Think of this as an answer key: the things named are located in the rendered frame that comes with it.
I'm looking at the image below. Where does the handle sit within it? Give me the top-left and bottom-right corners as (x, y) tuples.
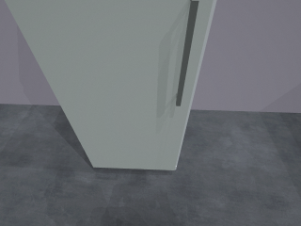
(176, 0), (199, 106)

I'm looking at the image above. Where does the fridge door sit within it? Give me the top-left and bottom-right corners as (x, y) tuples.
(5, 0), (214, 170)

